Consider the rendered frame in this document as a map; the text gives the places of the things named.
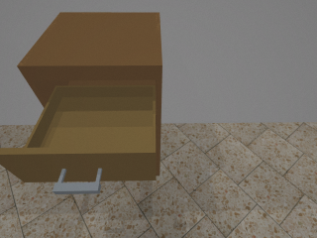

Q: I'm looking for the drawer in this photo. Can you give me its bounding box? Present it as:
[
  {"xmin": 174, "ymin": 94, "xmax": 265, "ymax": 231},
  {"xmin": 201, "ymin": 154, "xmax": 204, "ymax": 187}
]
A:
[{"xmin": 0, "ymin": 85, "xmax": 157, "ymax": 182}]

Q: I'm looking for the cabinet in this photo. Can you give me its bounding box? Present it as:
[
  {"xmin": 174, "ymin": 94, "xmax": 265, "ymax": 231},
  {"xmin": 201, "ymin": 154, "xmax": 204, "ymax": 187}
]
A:
[{"xmin": 17, "ymin": 12, "xmax": 162, "ymax": 177}]

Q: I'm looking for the handle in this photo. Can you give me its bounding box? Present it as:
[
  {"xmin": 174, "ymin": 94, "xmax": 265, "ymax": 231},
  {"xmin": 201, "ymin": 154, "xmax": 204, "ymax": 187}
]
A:
[{"xmin": 53, "ymin": 168, "xmax": 103, "ymax": 194}]

